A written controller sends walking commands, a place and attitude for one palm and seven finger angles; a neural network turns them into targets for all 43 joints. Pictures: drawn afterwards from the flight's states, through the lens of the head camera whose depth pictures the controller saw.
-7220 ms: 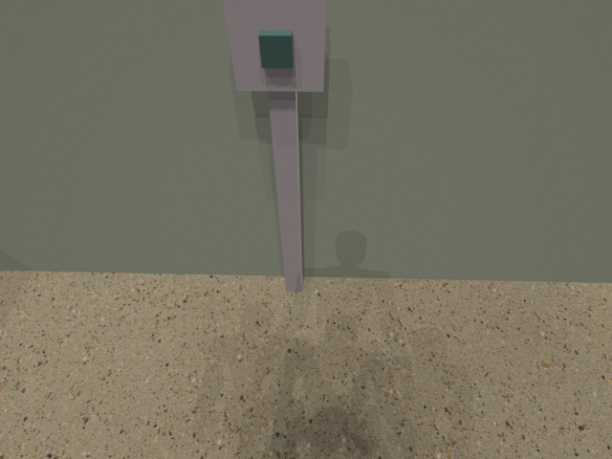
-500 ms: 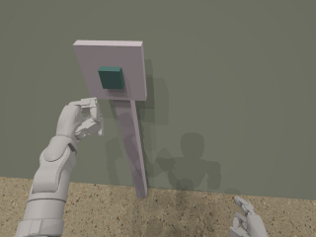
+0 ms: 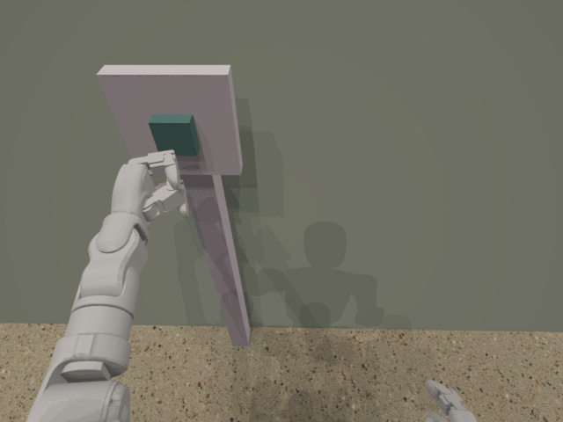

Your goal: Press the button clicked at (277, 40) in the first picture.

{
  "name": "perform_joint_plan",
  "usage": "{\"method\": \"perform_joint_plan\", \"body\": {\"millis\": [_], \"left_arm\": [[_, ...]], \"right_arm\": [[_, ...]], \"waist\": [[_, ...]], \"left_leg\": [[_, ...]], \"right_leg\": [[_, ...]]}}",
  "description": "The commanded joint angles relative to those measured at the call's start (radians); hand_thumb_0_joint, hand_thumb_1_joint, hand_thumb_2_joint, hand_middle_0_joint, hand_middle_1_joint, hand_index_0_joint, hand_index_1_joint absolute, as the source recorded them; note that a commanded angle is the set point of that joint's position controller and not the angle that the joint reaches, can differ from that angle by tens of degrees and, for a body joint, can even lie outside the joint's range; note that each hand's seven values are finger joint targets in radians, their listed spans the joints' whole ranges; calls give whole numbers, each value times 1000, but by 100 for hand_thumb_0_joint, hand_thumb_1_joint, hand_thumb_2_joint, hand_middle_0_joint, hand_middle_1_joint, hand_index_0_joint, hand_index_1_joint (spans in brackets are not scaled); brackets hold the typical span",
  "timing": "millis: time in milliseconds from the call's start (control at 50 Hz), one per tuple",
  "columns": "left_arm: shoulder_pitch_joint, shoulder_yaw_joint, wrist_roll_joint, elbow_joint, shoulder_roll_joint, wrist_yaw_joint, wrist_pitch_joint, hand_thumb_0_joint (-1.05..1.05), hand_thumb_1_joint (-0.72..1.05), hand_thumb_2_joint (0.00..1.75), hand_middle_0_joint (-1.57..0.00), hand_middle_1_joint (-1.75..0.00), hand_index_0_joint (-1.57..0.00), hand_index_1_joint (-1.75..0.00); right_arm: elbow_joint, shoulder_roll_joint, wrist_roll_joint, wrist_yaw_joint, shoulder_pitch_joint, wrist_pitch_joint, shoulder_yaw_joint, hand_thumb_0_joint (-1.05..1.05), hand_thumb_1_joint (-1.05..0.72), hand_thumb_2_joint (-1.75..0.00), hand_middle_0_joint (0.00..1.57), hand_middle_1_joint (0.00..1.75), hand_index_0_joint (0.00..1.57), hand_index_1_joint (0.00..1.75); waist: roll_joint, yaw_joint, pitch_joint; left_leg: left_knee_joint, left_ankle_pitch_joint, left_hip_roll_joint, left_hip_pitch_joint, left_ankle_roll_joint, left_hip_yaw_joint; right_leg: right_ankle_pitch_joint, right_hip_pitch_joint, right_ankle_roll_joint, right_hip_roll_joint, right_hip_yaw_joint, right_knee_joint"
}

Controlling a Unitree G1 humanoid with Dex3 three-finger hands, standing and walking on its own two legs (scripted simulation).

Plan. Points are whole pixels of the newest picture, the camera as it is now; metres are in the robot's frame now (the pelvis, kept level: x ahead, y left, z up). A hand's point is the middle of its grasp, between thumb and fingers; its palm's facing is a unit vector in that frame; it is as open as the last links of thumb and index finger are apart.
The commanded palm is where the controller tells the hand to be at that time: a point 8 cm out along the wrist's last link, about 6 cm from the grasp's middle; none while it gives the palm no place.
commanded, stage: aim a knuckle at the button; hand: left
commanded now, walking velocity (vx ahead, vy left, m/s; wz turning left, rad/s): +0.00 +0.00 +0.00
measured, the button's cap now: (176, 134) +0.48 +0.18 +0.18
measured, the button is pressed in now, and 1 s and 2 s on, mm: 0 0 11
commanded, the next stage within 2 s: press the button with the knuckle in 0.62 s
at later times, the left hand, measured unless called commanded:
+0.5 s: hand (179, 201) +0.37 +0.16 +0.14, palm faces +0.02 -1.00 -0.01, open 3.1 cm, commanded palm +0.35 +0.21 +0.14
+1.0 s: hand (183, 187) +0.40 +0.16 +0.14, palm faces +0.03 -1.00 -0.01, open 3.1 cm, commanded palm +0.37 +0.21 +0.14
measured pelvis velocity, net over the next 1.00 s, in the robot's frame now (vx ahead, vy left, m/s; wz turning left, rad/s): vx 0.00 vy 0.00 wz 0.00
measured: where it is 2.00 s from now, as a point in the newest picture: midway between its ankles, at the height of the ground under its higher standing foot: outside the picture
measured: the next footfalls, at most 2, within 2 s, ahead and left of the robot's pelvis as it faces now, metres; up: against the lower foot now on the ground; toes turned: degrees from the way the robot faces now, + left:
none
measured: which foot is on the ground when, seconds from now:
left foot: down 0.00-1.00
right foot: down 0.00-1.00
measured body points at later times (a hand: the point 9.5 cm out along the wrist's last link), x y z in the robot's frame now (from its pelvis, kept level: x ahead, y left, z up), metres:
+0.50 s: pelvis +0.00 +0.00 +0.00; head -0.01 -0.01 +0.45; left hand +0.36 +0.21 +0.14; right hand +0.15 -0.23 -0.09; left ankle -0.01 +0.11 -0.74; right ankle +0.00 -0.11 -0.74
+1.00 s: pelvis +0.00 +0.00 +0.00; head +0.00 -0.01 +0.45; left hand +0.39 +0.21 +0.15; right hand +0.12 -0.24 -0.10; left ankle -0.01 +0.11 -0.74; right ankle +0.00 -0.11 -0.74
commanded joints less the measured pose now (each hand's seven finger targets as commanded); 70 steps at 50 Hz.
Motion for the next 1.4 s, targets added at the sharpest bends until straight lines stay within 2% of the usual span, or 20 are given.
{"method": "perform_joint_plan", "body": {"millis": [0,60,200,260,320,360,400,480,540,620,680,800,920,1020,1060,1140,1160,1220,1280,1380], "left_arm": [[-339,73,-19,-220,184,-8,-94,0,90,90,-130,-150,-130,-150],[-306,98,-24,-183,212,-18,-85,0,90,90,-130,-150,-130,-150],[-373,60,-27,-324,182,-19,-114,0,90,90,-130,-150,-130,-150],[-351,39,-30,-285,158,-20,-105,0,90,90,-130,-150,-130,-150],[-317,32,-30,-260,141,-18,-79,0,90,90,-130,-150,-130,-150],[-349,31,-22,-238,152,-9,-67,0,90,90,-130,-150,-130,-150],[-391,-1,-18,-288,121,-3,-69,0,90,90,-130,-150,-130,-150],[-372,54,-18,-263,169,17,-79,0,90,90,-130,-150,-130,-150],[-433,8,-9,-240,128,20,-77,0,90,90,-130,-150,-130,-150],[-406,17,-7,-233,132,20,-79,0,90,90,-130,-150,-130,-150],[-377,32,-12,-205,146,14,-76,0,90,90,-130,-150,-130,-150],[-501,23,-10,-210,158,19,-93,0,90,90,-130,-150,-130,-150],[-514,38,-6,-140,172,11,-113,0,90,90,-130,-150,-130,-150],[-498,35,-10,-92,159,1,-115,0,90,90,-130,-150,-130,-150],[-515,82,-7,-41,224,6,-113,0,90,90,-130,-150,-130,-150],[-609,53,6,-61,200,7,-139,0,90,90,-130,-150,-130,-150],[-617,64,6,-60,216,8,-150,0,90,90,-130,-150,-130,-150],[-619,45,0,-42,182,1,-165,0,90,90,-130,-150,-130,-150],[-607,68,5,57,213,1,-157,0,90,90,-130,-150,-130,-150],[-716,39,24,84,193,14,-179,0,90,90,-130,-150,-130,-150]], "right_arm": [[-160,-116,1,-2,-69,-43,-51,0,-90,-90,20,30,20,30],[-159,-126,5,-5,-62,-30,-53,0,-90,-90,20,30,20,30],[-171,-114,3,-10,-76,-42,-55,0,-90,-90,20,30,20,30],[-158,-118,4,-10,-71,-45,-53,0,-90,-90,20,30,20,30],[-161,-116,8,-9,-84,-43,-49,0,-90,-90,20,30,20,30],[-155,-122,7,-11,-83,-34,-47,0,-90,-90,20,30,20,30],[-167,-113,8,-10,-95,-35,-45,0,-90,-90,20,30,20,30],[-165,-115,1,-11,-97,-34,-44,0,-90,-90,20,30,20,30],[-161,-108,4,-13,-102,-29,-38,0,-90,-90,20,30,20,30],[-168,-107,3,-8,-100,-27,-38,0,-90,-90,20,30,20,30],[-172,-113,3,-9,-98,-20,-40,0,-90,-90,20,30,20,30],[-157,-115,4,-14,-80,-19,-42,0,-90,-90,20,30,20,30],[-144,-118,2,-13,-56,-19,-48,0,-90,-90,20,30,20,30],[-142,-122,3,-6,-36,-14,-52,0,-90,-90,20,30,20,30],[-132,-134,2,-9,-22,-5,-52,0,-90,-90,20,30,20,30],[-137,-125,0,-8,-15,-5,-54,0,-90,-90,20,30,20,30],[-133,-130,-2,-8,-3,-6,-57,0,-90,-90,20,30,20,30],[-127,-126,-1,-5,5,-10,-60,0,-90,-90,20,30,20,30],[-115,-138,0,-5,20,-2,-60,0,-90,-90,20,30,20,30],[-110,-135,-4,0,37,1,-61,0,-90,-90,20,30,20,30]], "waist": [[-25,25,-299],[-78,23,-251],[12,12,-305],[-50,6,-264],[-18,13,-236],[-61,4,-205],[-11,1,-237],[-59,17,-256],[-32,-2,-223],[-10,12,-256],[-70,14,-249],[-37,-10,-258],[-7,-5,-279],[-33,-7,-280],[-92,-10,-240],[8,-18,-289],[-34,-21,-308],[0,-22,-328],[-61,-28,-269],[-9,-41,-304]], "left_leg": [[-43,306,-8,107,14,-47],[-50,268,-6,69,18,-40],[-47,288,-5,140,19,-46],[-51,272,-2,124,19,-54],[-56,245,-6,112,16,-53],[-61,206,-5,92,18,-59],[-59,218,-8,119,17,-60],[-55,217,-5,109,18,-61],[-58,191,-7,106,16,-61],[-53,220,-7,113,13,-62],[-54,208,-7,88,18,-56],[-49,205,-7,104,18,-62],[-45,227,-9,106,17,-60],[-38,254,-9,89,18,-50],[-41,219,-7,52,22,-54],[-33,238,-10,88,21,-51],[-29,254,-6,95,22,-59],[-22,278,-6,117,19,-54],[-28,228,-4,62,21,-55],[-19,238,-5,80,19,-61]], "right_leg": [[364,122,-9,4,35,-42],[337,113,-4,6,37,-54],[335,105,-8,8,40,-52],[317,88,-8,13,31,-57],[292,71,-8,8,30,-61],[246,56,-7,10,28,-69],[251,54,-8,7,28,-63],[252,75,-8,8,33,-60],[227,45,-6,8,31,-65],[255,64,-11,7,30,-55],[255,78,-6,7,35,-61],[245,56,-7,9,37,-63],[263,60,-11,10,38,-55],[310,68,-7,11,35,-49],[275,63,-5,13,37,-60],[286,50,-10,11,43,-48],[295,60,-10,14,41,-44],[318,50,-11,16,41,-39],[279,30,-7,18,38,-47],[269,4,-10,15,39,-35]]}}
